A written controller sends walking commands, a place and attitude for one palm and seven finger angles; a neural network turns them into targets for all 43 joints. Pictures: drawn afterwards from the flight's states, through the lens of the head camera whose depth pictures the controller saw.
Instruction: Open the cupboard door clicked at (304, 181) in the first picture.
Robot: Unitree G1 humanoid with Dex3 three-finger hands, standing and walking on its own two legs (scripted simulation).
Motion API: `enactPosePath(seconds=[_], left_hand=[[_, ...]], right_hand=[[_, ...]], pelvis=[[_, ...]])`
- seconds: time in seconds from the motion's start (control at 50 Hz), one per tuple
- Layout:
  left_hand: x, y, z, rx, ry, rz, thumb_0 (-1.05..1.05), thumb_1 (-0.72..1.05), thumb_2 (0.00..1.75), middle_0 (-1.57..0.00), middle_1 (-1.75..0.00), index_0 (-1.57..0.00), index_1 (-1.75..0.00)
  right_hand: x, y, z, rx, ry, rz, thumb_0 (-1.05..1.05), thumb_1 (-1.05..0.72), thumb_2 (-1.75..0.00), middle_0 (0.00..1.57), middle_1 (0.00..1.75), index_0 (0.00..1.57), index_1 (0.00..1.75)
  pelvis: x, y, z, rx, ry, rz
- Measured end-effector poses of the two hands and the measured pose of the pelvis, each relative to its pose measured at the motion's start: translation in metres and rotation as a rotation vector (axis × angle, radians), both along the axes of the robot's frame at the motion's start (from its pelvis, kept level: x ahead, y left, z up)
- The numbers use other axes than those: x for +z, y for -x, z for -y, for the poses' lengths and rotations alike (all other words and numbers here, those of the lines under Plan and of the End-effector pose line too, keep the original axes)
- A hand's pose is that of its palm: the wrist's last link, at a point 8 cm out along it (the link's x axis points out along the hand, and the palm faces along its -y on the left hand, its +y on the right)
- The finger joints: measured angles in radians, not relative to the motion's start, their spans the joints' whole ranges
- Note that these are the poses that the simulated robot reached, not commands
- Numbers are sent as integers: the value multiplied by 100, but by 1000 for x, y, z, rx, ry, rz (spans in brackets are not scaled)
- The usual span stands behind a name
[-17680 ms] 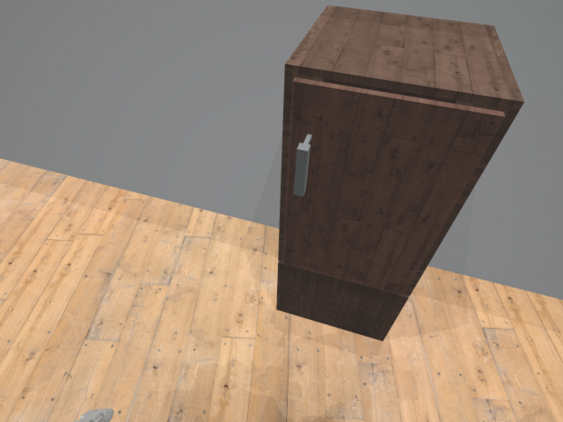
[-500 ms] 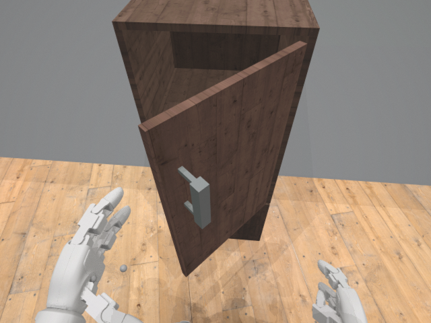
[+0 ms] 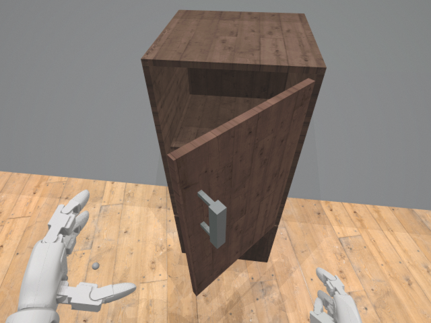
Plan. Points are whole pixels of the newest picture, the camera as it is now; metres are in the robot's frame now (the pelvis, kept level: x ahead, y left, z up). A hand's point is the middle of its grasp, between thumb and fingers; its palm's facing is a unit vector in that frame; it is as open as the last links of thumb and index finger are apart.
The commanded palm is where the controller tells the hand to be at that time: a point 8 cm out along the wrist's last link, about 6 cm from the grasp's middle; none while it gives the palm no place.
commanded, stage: draw the hand back to the body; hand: left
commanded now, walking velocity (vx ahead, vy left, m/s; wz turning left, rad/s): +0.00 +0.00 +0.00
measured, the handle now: (210, 218) +0.31 +0.05 +0.04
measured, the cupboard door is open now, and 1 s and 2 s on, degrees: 48 48 48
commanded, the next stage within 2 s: step back with the hand held close in 0.82 s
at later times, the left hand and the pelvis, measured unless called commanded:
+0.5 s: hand (43, 218) +0.20 +0.25 +0.19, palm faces +0.47 -0.78 -0.41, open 8.5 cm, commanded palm +0.15 +0.28 +0.20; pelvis +0.01 -0.02 +0.03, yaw -1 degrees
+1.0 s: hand (59, 220) +0.20 +0.23 +0.19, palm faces +0.45 -0.79 -0.41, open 7.4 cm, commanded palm +0.15 +0.27 +0.20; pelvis +0.00 -0.03 +0.03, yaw -1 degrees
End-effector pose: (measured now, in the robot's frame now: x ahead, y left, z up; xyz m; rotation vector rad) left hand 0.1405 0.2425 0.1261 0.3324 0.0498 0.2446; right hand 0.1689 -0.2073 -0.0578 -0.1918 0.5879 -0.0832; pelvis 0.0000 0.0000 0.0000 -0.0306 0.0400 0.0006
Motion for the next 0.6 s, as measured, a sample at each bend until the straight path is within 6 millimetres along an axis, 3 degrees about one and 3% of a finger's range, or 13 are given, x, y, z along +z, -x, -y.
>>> enactPosePath(seconds=[0.18,0.48,0.6], left_hand=[[33,-6,-24,98,-83,88,0,15,57,-18,-30,-18,-30],[77,-13,-43,184,-173,205,1,66,80,-20,-30,-20,-30],[75,-14,-37,196,-155,198,1,81,86,-20,-30,-20,-30]], right_hand=[[6,-3,1,21,13,-21,2,-90,-90,20,30,20,30],[13,-14,24,16,26,-39,2,-90,-90,20,30,20,30],[10,-15,32,15,18,-55,2,-90,-90,20,30,20,30]], pelvis=[[14,-3,2,1,-9,59],[25,-8,15,-10,-18,103],[27,-8,20,-10,-22,107]])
